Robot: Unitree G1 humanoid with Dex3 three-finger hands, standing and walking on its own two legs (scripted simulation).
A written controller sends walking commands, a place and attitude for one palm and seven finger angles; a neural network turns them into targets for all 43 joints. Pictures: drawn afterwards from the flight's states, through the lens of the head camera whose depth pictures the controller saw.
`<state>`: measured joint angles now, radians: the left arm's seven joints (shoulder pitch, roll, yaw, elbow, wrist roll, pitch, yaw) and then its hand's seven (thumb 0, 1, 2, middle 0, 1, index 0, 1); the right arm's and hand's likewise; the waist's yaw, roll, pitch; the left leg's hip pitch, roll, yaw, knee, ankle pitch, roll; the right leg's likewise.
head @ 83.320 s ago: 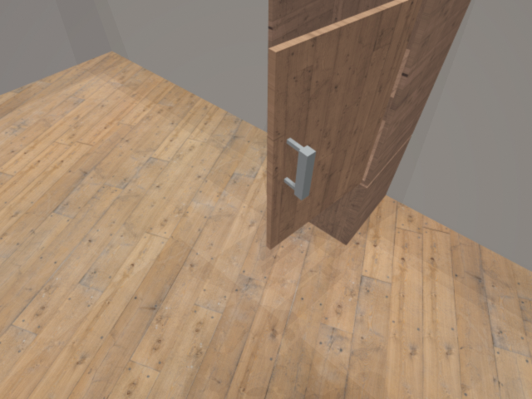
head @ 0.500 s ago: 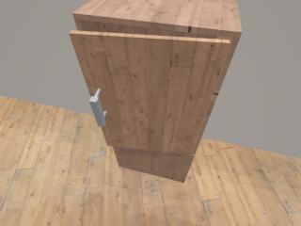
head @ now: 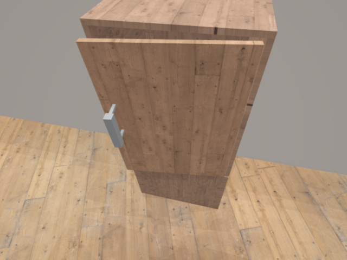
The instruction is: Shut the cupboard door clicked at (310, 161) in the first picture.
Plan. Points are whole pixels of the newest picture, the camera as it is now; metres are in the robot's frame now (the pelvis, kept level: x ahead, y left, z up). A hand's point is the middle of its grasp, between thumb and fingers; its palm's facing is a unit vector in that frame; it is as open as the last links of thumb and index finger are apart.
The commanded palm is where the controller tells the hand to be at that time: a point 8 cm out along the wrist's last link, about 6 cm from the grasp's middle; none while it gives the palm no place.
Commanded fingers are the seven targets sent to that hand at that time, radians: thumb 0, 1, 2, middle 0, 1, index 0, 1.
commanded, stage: come to a stop and stand still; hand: left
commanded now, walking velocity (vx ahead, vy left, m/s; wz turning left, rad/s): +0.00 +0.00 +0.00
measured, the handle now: (116, 126) +0.50 +0.21 -0.01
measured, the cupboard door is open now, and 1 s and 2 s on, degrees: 8 8 8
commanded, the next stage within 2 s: look again from close up in 0.30 s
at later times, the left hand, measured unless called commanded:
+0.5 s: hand out of the picture +0.06 +0.17 -0.17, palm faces -0.01 -0.97 -0.23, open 7.4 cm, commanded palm none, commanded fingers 0.00 0.90 0.90 -0.20 -0.30 -0.20 -0.30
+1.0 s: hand out of the picture +0.05 +0.17 -0.17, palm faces +0.00 -0.97 -0.23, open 7.4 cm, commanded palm none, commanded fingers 0.00 0.90 0.90 -0.20 -0.30 -0.20 -0.30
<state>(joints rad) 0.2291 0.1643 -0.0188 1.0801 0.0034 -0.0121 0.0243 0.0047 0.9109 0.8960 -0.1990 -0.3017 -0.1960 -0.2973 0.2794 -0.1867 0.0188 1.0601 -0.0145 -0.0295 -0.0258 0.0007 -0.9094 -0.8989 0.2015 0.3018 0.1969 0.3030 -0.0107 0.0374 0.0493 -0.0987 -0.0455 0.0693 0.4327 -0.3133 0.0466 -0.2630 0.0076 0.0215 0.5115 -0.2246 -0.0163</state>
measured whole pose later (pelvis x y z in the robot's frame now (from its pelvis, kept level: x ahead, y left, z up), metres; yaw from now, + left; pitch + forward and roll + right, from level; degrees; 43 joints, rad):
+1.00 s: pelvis +0.01 -0.02 +0.00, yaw +0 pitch -1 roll +1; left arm 0.18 0.20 -0.01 1.10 0.00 -0.01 0.02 0.00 0.91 0.90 -0.20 -0.30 -0.20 -0.30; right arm 0.23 -0.21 0.00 1.12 -0.01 -0.02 -0.03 0.00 -0.91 -0.90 0.20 0.30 0.20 0.30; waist -0.01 0.00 0.06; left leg -0.07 -0.01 0.05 0.38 -0.29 0.01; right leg -0.22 0.04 0.00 0.44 -0.20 -0.05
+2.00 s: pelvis -0.05 +0.01 -0.09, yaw +5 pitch +14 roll -3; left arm 0.44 0.26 0.11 -0.11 -0.27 -0.34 -0.31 0.02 0.91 0.90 -0.92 -1.09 -0.92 -1.09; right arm 0.29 -0.27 0.02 0.47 0.02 -0.22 -0.05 0.01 -0.90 -0.90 0.21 0.30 0.20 0.30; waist -0.02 0.02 -0.14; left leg -0.88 -0.04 -0.01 1.21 -0.59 0.06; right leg -0.95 -0.02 -0.07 1.12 -0.43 -0.01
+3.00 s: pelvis -0.03 +0.00 -0.08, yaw +5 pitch +13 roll -2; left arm 0.37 0.29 0.17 -0.06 -0.31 -0.30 -0.37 0.02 0.90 0.90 -1.30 -1.50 -1.29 -1.50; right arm 0.28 -0.26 0.04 0.44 0.03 -0.17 -0.05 0.01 -0.90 -0.90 0.20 0.30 0.20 0.30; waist -0.01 0.03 -0.13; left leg -0.77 -0.03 -0.02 1.12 -0.57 0.04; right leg -0.84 0.00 -0.09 1.04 -0.42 -0.03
